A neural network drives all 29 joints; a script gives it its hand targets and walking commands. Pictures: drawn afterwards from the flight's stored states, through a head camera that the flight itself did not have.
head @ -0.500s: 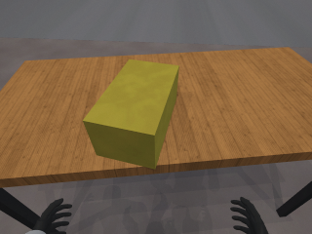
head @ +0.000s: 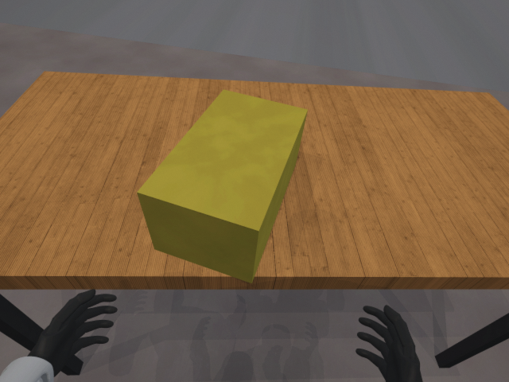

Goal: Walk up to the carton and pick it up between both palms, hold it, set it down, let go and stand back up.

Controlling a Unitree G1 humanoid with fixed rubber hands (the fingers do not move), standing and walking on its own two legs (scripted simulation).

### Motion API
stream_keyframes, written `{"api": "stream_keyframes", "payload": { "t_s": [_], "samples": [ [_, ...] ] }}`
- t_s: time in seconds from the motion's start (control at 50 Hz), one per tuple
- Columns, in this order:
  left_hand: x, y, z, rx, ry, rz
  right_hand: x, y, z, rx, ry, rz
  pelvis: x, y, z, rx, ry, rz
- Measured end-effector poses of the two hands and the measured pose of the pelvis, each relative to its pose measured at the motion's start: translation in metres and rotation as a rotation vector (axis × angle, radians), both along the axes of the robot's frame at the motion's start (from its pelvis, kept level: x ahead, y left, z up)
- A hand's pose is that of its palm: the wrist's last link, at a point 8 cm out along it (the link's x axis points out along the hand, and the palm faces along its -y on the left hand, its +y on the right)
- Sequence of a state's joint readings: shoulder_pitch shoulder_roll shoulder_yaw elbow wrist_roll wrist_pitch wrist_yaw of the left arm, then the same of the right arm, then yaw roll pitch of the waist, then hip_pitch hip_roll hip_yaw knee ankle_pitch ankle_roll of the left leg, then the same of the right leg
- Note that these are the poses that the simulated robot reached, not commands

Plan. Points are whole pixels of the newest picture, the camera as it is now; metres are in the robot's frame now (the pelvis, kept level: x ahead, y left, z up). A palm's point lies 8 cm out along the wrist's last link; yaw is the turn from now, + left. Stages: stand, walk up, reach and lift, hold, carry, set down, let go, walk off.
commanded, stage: reach and lift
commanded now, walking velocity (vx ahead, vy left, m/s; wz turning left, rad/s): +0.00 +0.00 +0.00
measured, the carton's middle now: (236, 175) +0.46 +0.08 +0.07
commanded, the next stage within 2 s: none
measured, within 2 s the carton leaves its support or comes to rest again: neither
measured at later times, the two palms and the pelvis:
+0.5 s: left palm (45, 290) +0.21 +0.30 +0.08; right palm (379, 335) +0.18 -0.12 +0.10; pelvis +0.05 +0.05 +0.00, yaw +0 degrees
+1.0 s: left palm (57, 257) +0.23 +0.28 +0.12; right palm (388, 314) +0.19 -0.12 +0.13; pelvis +0.02 +0.05 +0.00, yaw -1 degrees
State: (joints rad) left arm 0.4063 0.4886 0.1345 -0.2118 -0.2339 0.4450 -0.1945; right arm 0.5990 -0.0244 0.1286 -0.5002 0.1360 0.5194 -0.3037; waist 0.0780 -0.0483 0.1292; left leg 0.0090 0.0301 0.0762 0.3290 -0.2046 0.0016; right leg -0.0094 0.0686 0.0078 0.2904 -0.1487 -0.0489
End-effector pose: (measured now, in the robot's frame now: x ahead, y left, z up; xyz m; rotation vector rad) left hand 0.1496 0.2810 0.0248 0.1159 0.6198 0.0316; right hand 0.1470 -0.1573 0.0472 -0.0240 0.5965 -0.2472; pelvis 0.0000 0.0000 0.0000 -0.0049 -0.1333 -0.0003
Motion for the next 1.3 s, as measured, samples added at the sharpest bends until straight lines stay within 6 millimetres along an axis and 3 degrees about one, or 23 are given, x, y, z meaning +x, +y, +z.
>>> {"api": "stream_keyframes", "payload": {
  "t_s": [0.2, 0.42, 0.7, 0.84, 1.04, 1.3],
  "samples": [
    [0.027, 0.01, 0.028, 0.02, -0.095, -0.094, 0.021, 0.016, 0.019, 0.007, -0.097, -0.058, 0.02, 0.026, 0.0, -0.018, 0.026, -0.004],
    [0.051, 0.02, 0.045, 0.012, -0.191, -0.134, 0.027, 0.032, 0.04, 0.003, -0.173, -0.066, 0.043, 0.049, -0.001, -0.035, 0.035, -0.012],
    [0.06, 0.016, 0.065, -0.028, -0.277, -0.202, 0.027, 0.052, 0.074, 0.022, -0.249, -0.081, 0.043, 0.056, -0.001, -0.039, 0.025, -0.01],
    [0.066, 0.005, 0.083, -0.043, -0.329, -0.239, 0.032, 0.052, 0.089, 0.02, -0.306, -0.03, 0.035, 0.055, 0.0, -0.036, 0.01, -0.016],
    [0.087, -0.003, 0.098, -0.051, -0.337, -0.226, 0.043, 0.035, 0.085, 0.053, -0.314, -0.028, 0.022, 0.046, 0.0, -0.024, -0.011, -0.02],
    [0.136, -0.015, 0.116, -0.077, -0.32, -0.17, 0.078, 0.009, 0.094, 0.049, -0.338, -0.022, 0.008, 0.022, 0.002, -0.005, 0.027, -0.005]
  ]
}}
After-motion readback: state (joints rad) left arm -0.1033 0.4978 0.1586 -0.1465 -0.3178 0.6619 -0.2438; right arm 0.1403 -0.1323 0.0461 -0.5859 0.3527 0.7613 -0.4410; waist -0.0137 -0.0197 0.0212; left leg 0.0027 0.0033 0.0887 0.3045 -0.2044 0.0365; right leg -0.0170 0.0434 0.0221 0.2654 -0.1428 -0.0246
